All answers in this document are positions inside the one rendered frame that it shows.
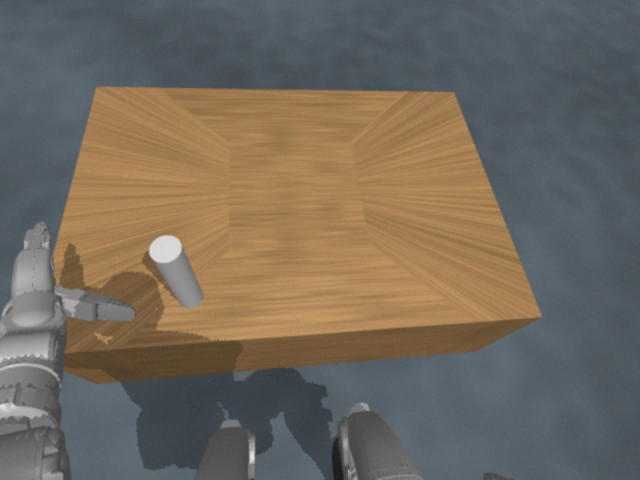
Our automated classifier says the left robot hand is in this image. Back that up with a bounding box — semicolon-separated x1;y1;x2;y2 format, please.
11;221;136;321

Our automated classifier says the can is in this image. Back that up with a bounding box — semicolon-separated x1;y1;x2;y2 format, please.
149;235;203;309

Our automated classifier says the left robot arm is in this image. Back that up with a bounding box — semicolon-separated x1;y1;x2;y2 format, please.
0;291;71;480

